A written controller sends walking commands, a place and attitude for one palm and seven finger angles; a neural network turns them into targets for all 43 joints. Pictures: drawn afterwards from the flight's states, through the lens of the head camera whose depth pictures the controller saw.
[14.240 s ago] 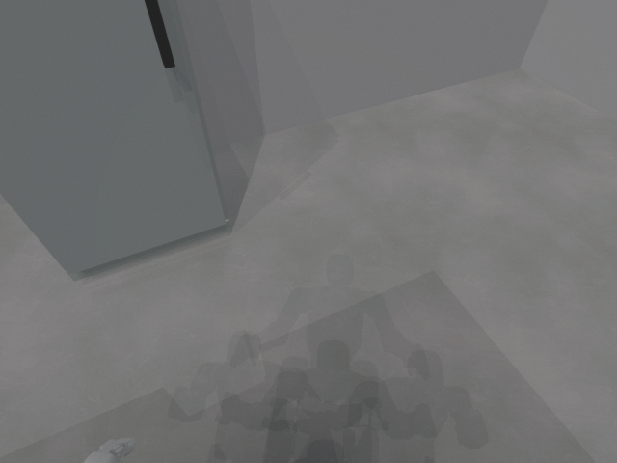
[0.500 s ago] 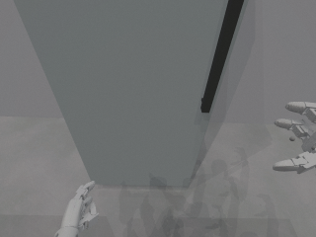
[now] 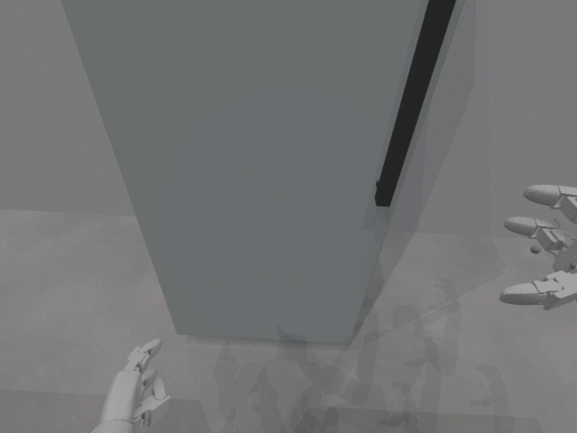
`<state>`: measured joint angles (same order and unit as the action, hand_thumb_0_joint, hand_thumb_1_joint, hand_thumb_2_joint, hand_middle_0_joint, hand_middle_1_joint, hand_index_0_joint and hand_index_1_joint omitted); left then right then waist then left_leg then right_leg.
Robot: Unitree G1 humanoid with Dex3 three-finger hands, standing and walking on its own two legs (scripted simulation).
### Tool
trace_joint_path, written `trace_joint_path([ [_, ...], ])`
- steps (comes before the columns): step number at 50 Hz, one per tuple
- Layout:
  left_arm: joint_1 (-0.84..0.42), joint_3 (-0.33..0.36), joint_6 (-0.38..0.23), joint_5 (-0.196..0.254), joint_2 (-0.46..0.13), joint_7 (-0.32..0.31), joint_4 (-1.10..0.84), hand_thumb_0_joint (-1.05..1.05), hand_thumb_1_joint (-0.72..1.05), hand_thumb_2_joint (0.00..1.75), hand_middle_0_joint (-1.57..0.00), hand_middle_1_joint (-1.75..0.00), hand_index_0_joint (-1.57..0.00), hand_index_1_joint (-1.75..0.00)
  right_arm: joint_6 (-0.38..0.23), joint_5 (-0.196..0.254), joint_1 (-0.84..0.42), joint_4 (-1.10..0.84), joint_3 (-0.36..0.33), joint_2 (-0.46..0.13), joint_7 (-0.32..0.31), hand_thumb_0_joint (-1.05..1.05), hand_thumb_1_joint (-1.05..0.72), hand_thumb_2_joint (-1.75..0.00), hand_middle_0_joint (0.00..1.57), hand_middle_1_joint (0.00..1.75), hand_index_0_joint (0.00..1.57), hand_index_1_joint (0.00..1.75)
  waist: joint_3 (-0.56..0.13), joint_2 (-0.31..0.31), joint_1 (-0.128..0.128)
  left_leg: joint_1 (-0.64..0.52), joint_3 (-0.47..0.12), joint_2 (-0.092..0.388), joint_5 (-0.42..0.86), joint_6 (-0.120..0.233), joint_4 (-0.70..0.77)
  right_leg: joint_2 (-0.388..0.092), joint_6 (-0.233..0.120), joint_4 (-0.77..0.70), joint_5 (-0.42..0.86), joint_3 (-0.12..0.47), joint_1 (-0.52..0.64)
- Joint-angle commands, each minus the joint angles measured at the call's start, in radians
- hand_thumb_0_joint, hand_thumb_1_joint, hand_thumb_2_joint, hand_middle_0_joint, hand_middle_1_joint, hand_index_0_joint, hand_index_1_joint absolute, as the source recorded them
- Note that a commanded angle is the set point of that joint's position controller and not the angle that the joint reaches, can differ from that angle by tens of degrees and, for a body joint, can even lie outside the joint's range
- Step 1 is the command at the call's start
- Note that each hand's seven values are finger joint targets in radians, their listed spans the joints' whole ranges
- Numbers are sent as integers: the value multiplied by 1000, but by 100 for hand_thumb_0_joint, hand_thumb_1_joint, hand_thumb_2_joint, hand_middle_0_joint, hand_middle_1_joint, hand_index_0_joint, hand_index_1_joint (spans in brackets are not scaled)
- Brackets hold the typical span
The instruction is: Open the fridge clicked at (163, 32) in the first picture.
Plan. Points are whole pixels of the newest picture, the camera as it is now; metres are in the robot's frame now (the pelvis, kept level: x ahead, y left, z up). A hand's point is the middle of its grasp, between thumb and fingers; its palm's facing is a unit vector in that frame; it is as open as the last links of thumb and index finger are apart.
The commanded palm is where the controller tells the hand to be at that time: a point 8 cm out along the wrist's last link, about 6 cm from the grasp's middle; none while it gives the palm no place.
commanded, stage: raise the hand to about handle height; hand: right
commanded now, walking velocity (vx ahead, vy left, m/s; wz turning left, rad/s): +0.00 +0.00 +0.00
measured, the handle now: (409, 95) +0.57 -0.19 +0.24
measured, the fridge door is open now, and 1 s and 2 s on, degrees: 0 0 0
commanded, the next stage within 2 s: move the hooked fingers beside the handle in 0.06 s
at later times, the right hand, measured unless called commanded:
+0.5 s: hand (495, 218) +0.34 -0.26 +0.18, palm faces +0.12 +0.99 -0.02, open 14.0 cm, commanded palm +0.30 -0.31 +0.18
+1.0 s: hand (472, 192) +0.38 -0.25 +0.19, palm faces +0.10 +0.99 -0.02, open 14.0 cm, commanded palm +0.36 -0.30 +0.18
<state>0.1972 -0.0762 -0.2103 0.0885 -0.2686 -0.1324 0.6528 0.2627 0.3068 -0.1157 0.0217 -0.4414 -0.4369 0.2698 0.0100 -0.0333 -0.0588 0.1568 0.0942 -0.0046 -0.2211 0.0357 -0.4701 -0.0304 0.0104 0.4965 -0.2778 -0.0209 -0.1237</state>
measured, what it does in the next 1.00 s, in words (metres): stands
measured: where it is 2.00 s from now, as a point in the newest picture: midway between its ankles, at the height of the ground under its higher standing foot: outside the picture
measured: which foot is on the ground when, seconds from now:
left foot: down 0.00-1.00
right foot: down 0.00-1.00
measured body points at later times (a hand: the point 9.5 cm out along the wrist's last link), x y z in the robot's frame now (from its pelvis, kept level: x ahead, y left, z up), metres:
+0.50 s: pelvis +0.01 -0.01 +0.00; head -0.01 +0.00 +0.45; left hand +0.20 +0.22 -0.07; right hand +0.32 -0.31 +0.18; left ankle +0.03 +0.10 -0.74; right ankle +0.00 -0.13 -0.74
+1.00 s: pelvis +0.02 -0.01 +0.00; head +0.01 +0.00 +0.45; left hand +0.18 +0.24 -0.08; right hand +0.37 -0.30 +0.19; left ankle +0.03 +0.10 -0.74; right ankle +0.00 -0.13 -0.74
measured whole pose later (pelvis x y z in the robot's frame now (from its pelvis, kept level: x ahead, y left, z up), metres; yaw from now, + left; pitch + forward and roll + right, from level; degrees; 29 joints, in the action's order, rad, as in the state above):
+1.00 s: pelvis +0.02 -0.01 +0.00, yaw +0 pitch -1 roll +0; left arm 0.21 -0.06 -0.16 0.08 -0.27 -0.13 0.68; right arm 0.22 0.24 -0.44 0.34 -0.34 -0.42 0.24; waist -0.01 -0.02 -0.01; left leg 0.22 0.09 0.00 -0.24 0.03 -0.48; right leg -0.02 0.00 0.50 -0.29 -0.02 -0.19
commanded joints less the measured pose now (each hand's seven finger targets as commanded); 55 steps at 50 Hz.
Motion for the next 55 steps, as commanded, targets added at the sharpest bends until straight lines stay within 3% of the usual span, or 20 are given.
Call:
trace_joint_path([
  [1, -177, 47, -64, 3, -122, -13, -166, 0, 90, 90, -20, -30, -20, -30, -32, 28, -303, -167, -73, -264, 30, 0, 50, -30, 30, 120, 30, 120, -107, 21, 4, -34, -90, 17, -55, -25, 117, 30, -29, -92, 65, 36, -66],
  [4, -183, 47, -67, 1, -119, -10, -169, 0, 90, 90, -20, -30, -20, -30, -47, 42, -318, -192, -104, -286, 33, 0, 50, -30, 30, 120, 30, 120, -159, 8, -5, -58, -100, 24, -33, -23, 106, 29, -27, -81, 91, 36, -58],
  [8, -183, 46, -71, -1, -117, -6, -168, 0, 90, 90, -20, -30, -20, -30, -65, 38, -308, -197, -99, -277, 20, 0, 50, -30, 30, 120, 30, 120, -142, -40, -6, -46, -102, 22, -38, -16, 102, 29, -22, -77, 81, 33, -61],
  [11, -170, 43, -74, 3, -112, -11, -155, 0, 90, 90, -20, -30, -20, -30, -71, 14, -417, -182, -27, -231, 8, 0, 50, -30, 30, 120, 30, 120, -119, -70, 22, -10, -71, 9, -31, -19, 100, 31, -23, -96, 64, 39, -42],
  [17, -154, 44, -77, 2, -119, -25, -136, 0, 90, 90, -20, -30, -20, -30, -71, -17, -534, -114, 35, -214, -4, 0, 50, -30, 30, 120, 30, 120, -134, -49, 38, 11, -58, 4, -22, -19, 94, 36, -29, -98, 55, 48, -32],
  [21, -141, 49, -67, -3, -119, -21, -131, 0, 90, 90, -20, -30, -20, -30, -70, -25, -552, -59, -3, -247, -11, 0, 50, -30, 30, 120, 30, 120, -205, -34, 23, -37, -46, 5, 79, -14, 70, 34, -26, -92, 143, 47, -19],
  [24, -136, 54, -57, -9, -120, -8, -145, 0, 90, 90, -20, -30, -20, -30, -72, -22, -498, -58, -63, -290, -16, 0, 50, -30, 30, 120, 30, 120, -285, -37, -7, -106, -48, 10, 206, -8, 41, 35, -25, -80, 244, 39, -17],
  [28, -124, 61, -40, -7, -121, 6, -153, 0, 90, 90, -20, -30, -20, -30, -60, -18, -440, -24, -69, -268, -12, 0, 50, -30, 30, 120, 30, 120, -265, -11, -10, -116, -42, 7, 308, -8, 23, 29, -24, -66, 319, 23, -31],
  [33, -110, 71, -21, -2, -125, 10, -160, 0, 90, 90, -20, -30, -20, -30, -52, -23, -474, -44, -52, -262, -4, 0, 50, -30, 30, 120, 30, 120, -242, -20, 9, -91, -45, 5, 348, -10, 18, 24, -24, -54, 352, 15, -22],
  [38, -93, 74, -14, 0, -129, -3, -140, 0, 90, 90, -20, -30, -20, -30, -84, -28, -620, -48, 6, -238, -5, 0, 50, -30, 30, 120, 30, 120, -224, -42, 53, -30, -54, 2, 268, -14, 35, 25, -26, -47, 280, 17, -1],
  [39, -87, 75, -13, -1, -131, -6, -131, 0, 90, 90, -20, -30, -20, -30, -90, -33, -655, -29, -6, -262, -10, 0, 50, -30, 30, 120, 30, 120, -226, -51, 56, -24, -54, 3, 251, -14, 39, 26, -27, -53, 263, 22, -5],
  [41, -80, 71, -12, 0, -128, -12, -122, 0, 90, 90, -20, -30, -20, -30, -103, -42, -716, 2, 45, -224, -13, 0, 50, -30, 30, 120, 30, 120, -215, -60, 71, -1, -51, 2, 216, -13, 44, 30, -26, -56, 236, 27, 0],
  [44, -70, 77, -11, -4, -131, -11, -115, 0, 90, 90, -20, -30, -20, -30, -119, -54, -730, 37, 37, -247, -24, 0, 50, -30, 30, 120, 30, 120, -272, -59, 60, -22, -51, 4, 226, -9, 38, 29, -25, -54, 255, 34, 11],
  [45, -71, 72, -8, -3, -130, -11, -118, 0, 90, 90, -20, -30, -20, -30, -114, -58, -725, 58, 55, -229, -24, 0, 50, -30, 30, 120, 30, 120, -276, -52, 58, -29, -48, 5, 231, -9, 34, 32, -25, -56, 257, 33, 1],
  [47, -62, 73, -3, -3, -129, -9, -109, 0, 90, 90, -20, -30, -20, -30, -109, -59, -736, 111, 50, -229, -29, 0, 50, -30, 30, 120, 30, 120, -277, -36, 57, -32, -45, 5, 239, -9, 33, 31, -22, -59, 262, 35, -7],
  [49, -56, 75, 6, -3, -136, -6, -108, 0, 90, 90, -20, -30, -20, -30, -97, -60, -704, 174, -2, -280, -37, 0, 50, -30, 30, 120, 30, 120, -286, 12, 41, -49, -47, 8, 251, -10, 31, 29, -26, -60, 263, 31, -35],
  [51, -45, 73, 17, -2, -137, -4, -106, 0, 90, 90, -20, -30, -20, -30, -86, -68, -723, 242, -9, -289, -42, 0, 50, -30, 30, 120, 30, 120, -258, 38, 45, -47, -46, 10, 245, -13, 34, 29, -25, -67, 247, 27, -69],
  [52, -45, 74, 20, -2, -135, -2, -110, 0, 90, 90, -20, -30, -20, -30, -84, -73, -732, 257, 4, -278, -44, 0, 50, -30, 30, 120, 30, 120, -251, 29, 46, -39, -52, 11, 238, -14, 36, 28, -25, -67, 237, 24, -74],
  [53, -42, 76, 22, -4, -141, 1, -109, 0, 90, 90, -20, -30, -20, -30, -88, -74, -725, 275, -31, -314, -51, 0, 50, -30, 30, 120, 30, 120, -256, 36, 37, -50, -57, 12, 243, -12, 34, 28, -27, -61, 241, 21, -84],
  [55, -33, 77, 29, -5, -137, 3, -116, 0, 90, 90, -20, -30, -20, -30, -107, -90, -781, 264, -28, -329, -59, 0, 50, -30, 30, 120, 30, 120, -277, 3, 45, -55, -61, 13, 259, -12, 30, 28, -27, -62, 252, 17, -77],
])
